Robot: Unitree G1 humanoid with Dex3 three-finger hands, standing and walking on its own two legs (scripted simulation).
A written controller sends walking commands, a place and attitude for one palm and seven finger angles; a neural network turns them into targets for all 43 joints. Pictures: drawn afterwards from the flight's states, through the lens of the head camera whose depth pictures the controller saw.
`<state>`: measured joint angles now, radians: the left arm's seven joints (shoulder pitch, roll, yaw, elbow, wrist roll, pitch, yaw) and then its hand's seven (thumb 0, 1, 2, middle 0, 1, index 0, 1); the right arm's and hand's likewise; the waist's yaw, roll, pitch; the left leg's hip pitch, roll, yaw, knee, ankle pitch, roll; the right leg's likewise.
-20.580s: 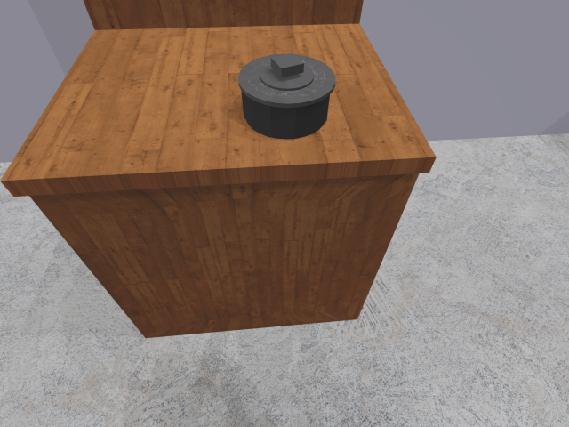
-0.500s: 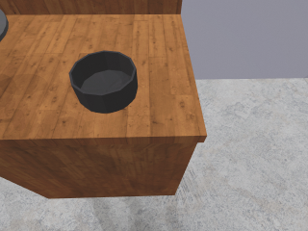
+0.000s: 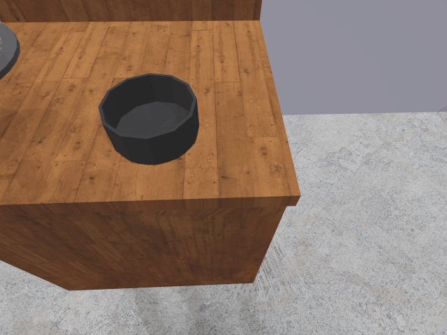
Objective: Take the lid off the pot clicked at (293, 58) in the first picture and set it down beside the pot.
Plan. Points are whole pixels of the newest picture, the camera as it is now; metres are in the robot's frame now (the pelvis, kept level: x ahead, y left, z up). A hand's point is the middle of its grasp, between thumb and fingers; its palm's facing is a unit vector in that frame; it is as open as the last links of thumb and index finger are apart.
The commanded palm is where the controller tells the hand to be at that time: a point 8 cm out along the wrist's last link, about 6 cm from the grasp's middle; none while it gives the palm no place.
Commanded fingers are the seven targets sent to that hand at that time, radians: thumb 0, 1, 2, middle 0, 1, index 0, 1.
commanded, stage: lower the lid onto the table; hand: left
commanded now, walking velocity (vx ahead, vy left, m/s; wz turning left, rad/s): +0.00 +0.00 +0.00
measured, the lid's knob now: out of the picture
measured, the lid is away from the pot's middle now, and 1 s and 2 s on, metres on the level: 0.26 0.24 0.24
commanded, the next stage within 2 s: none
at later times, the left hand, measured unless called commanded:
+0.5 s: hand out of the picture +0.47 +0.33 +0.26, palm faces -0.24 -0.22 -0.95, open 6.7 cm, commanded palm +0.47 +0.33 +0.32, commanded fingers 0.00 0.59 1.07 -0.75 -1.00 -0.93 -1.07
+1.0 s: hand out of the picture +0.47 +0.34 +0.21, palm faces -0.32 -0.21 -0.92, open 6.6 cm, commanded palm +0.49 +0.34 +0.28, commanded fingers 0.00 0.59 1.07 -0.75 -1.00 -0.93 -1.07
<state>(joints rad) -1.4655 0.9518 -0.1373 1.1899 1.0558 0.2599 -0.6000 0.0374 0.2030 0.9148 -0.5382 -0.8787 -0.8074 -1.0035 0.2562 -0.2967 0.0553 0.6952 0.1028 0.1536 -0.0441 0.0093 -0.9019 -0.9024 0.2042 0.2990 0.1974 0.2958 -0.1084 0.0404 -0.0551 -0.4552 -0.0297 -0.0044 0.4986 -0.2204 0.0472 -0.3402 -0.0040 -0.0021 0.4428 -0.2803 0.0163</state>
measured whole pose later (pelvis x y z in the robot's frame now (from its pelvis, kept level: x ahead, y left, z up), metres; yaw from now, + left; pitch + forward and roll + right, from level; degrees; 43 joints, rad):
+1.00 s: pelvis +0.00 +0.00 +0.00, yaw +0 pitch +12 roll -2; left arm -1.35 0.91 -0.12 1.22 1.01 0.14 -0.55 0.03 0.21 0.91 -0.53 -0.88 -0.81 -1.01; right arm 0.27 -0.30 0.04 0.70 0.11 0.15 -0.06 0.01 -0.90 -0.90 0.20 0.30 0.20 0.30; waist -0.12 0.03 -0.06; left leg -0.51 -0.02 -0.01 0.56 -0.25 0.04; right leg -0.38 0.01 0.00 0.47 -0.30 0.01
